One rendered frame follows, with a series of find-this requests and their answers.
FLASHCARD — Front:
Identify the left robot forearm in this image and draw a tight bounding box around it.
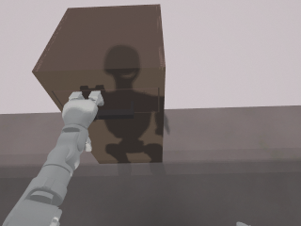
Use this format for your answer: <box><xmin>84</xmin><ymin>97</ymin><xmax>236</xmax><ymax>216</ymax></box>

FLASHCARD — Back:
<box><xmin>2</xmin><ymin>124</ymin><xmax>87</xmax><ymax>226</ymax></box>

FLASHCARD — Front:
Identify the handle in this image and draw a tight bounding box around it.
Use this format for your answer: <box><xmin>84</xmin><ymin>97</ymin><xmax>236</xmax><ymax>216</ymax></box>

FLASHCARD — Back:
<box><xmin>94</xmin><ymin>101</ymin><xmax>135</xmax><ymax>120</ymax></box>

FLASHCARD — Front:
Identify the cabinet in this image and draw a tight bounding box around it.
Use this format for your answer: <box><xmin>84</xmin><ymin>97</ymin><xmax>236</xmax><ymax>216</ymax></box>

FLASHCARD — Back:
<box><xmin>32</xmin><ymin>4</ymin><xmax>166</xmax><ymax>164</ymax></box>

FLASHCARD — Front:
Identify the robot left hand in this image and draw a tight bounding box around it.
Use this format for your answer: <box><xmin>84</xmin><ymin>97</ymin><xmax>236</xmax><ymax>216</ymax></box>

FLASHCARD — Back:
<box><xmin>62</xmin><ymin>90</ymin><xmax>104</xmax><ymax>152</ymax></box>

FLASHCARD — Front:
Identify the robot left upper arm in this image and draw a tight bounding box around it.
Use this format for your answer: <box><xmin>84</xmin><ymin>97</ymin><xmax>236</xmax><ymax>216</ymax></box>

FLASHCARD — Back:
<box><xmin>8</xmin><ymin>199</ymin><xmax>62</xmax><ymax>226</ymax></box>

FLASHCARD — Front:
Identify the drawer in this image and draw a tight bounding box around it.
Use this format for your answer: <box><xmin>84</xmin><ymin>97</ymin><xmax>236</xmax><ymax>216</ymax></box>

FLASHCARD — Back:
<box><xmin>54</xmin><ymin>88</ymin><xmax>158</xmax><ymax>113</ymax></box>

